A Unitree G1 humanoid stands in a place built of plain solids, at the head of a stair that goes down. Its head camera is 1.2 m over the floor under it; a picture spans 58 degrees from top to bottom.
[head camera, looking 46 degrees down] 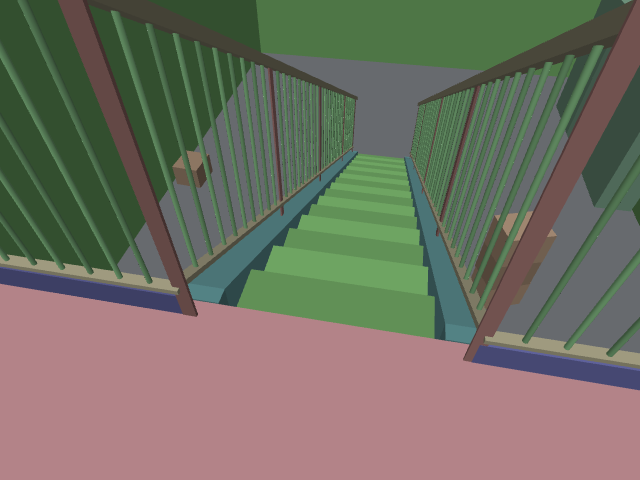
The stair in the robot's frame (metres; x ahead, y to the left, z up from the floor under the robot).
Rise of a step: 0.17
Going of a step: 0.30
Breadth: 0.74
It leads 11 degrees to the right of straight ahead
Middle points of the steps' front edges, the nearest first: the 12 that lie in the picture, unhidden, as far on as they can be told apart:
0.79 -0.03 0.00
1.08 -0.08 -0.17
1.38 -0.14 -0.34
1.67 -0.19 -0.51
1.97 -0.25 -0.68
2.26 -0.31 -0.84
2.56 -0.36 -1.01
2.85 -0.42 -1.18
3.15 -0.47 -1.35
3.44 -0.53 -1.52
3.74 -0.59 -1.69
4.03 -0.64 -1.86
